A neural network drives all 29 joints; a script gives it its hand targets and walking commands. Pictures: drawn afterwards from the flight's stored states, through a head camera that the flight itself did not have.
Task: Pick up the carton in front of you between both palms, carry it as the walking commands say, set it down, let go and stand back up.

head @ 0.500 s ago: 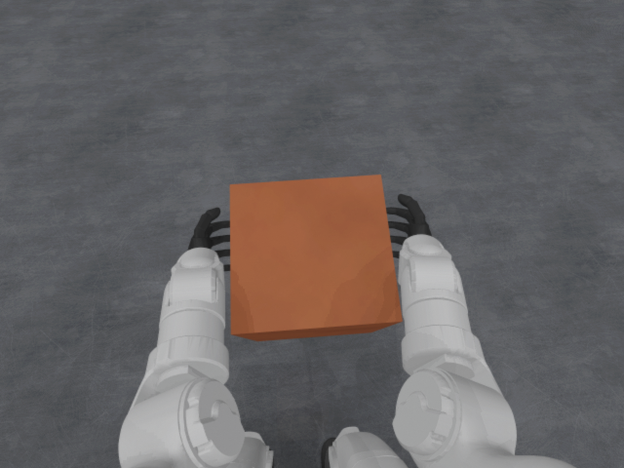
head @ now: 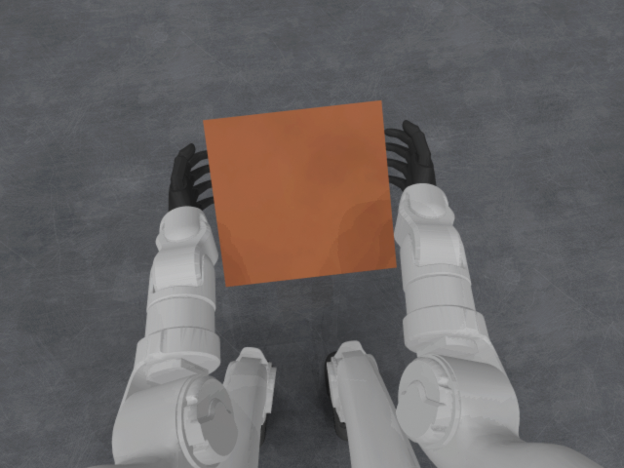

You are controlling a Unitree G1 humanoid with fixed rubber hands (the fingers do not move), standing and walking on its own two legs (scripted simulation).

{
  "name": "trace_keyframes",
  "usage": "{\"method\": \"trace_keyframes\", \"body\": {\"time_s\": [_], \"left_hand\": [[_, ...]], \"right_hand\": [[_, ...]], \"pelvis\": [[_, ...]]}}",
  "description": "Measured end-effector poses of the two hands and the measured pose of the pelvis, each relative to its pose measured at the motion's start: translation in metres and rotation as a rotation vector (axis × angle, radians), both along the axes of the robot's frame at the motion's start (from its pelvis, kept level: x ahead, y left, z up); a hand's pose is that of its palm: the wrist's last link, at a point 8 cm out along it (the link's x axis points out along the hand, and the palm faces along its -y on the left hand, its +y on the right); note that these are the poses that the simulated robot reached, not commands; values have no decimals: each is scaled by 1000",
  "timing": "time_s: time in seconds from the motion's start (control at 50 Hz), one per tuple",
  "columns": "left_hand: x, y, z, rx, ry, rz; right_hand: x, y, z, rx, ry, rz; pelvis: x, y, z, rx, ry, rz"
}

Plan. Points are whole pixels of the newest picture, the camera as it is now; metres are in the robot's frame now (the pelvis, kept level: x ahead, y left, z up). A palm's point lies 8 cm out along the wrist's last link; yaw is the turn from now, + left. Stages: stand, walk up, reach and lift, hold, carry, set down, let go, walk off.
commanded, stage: set down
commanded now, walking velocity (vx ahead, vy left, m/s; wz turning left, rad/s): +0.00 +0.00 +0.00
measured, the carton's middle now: (302, 194) +0.47 +0.00 -0.16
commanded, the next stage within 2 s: none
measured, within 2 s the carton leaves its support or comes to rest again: rests again in 1.74 s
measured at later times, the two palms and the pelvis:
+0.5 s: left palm (224, 221) +0.46 +0.13 -0.24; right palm (392, 204) +0.48 -0.16 -0.24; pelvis -0.03 +0.00 -0.13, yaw +1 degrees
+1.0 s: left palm (239, 227) +0.48 +0.13 -0.39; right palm (378, 211) +0.51 -0.17 -0.39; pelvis -0.05 +0.00 -0.23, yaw +3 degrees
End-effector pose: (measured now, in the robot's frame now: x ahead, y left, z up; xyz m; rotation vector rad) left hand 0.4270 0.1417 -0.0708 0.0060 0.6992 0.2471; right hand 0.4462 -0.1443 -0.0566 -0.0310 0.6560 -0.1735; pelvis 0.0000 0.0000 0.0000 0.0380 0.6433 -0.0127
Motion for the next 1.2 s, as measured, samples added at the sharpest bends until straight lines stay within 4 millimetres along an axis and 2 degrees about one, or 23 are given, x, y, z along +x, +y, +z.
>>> {"method": "trace_keyframes", "body": {"time_s": [0.08, 0.16, 0.34, 0.42, 0.6, 0.68, 0.84, 0.92, 0.98, 1.02, 1.1, 1.2], "left_hand": [[3, 10, -21, 9, 40, -26], [6, 10, -49, -6, 31, -7], [27, -18, -118, -16, 4, -16], [32, -22, -145, -5, 0, -15], [24, 9, -198, 19, 37, 25], [31, 15, -219, -1, 25, 28], [55, -8, -271, -23, 29, -36], [58, -17, -300, -19, 46, -52], [58, -16, -317, -17, 61, -44], [59, -9, -325, -32, 62, -27], [69, -3, -333, -72, 35, -22], [78, -1, -341, -81, 13, -27]], "right_hand": [[3, 5, -29, -6, 45, 60], [3, 5, -61, 20, 44, 51], [17, -21, -127, -11, 24, 12], [24, -25, -154, -7, 21, 8], [37, 6, -211, 14, 52, 79], [38, 10, -234, -3, 50, 97], [49, -17, -279, -39, 65, 90], [59, -26, -304, -18, 73, 78], [64, -25, -326, -6, 90, 84], [69, -21, -333, -3, 82, 101], [85, -9, -335, -31, 75, 141], [92, -11, -343, -14, 78, 135]], "pelvis": [[4, -3, -14, 2, 60, 24], [2, -3, -33, -4, 112, 38], [-20, -1, -88, 4, 145, 29], [-28, -2, -110, 15, 148, 11], [-37, -4, -151, 27, 159, 12], [-43, -4, -171, 19, 145, 31], [-52, 2, -210, -1, 98, 44], [-51, 4, -224, 0, 87, 34], [-48, 3, -231, 13, 64, 40], [-44, 0, -234, 22, 60, 40], [-35, -4, -243, 18, 67, 36], [-28, -3, -249, 6, 66, 40]]}}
